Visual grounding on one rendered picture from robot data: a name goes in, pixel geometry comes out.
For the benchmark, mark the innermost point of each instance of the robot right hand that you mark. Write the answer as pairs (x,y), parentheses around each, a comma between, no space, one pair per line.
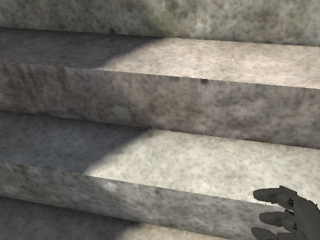
(303,222)

